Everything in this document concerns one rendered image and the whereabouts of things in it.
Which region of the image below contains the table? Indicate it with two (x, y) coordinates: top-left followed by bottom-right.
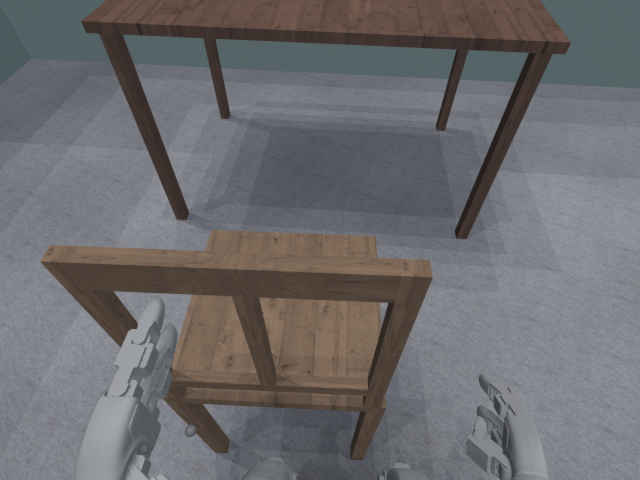
(81, 0), (571, 239)

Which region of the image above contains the right robot hand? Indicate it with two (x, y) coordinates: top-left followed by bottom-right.
(467, 373), (549, 480)

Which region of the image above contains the left robot hand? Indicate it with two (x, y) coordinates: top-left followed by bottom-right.
(73, 296), (177, 480)

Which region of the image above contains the robot left thigh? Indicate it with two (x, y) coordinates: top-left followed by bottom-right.
(242, 460), (297, 480)

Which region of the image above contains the chair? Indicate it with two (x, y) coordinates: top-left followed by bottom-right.
(40, 230), (433, 460)

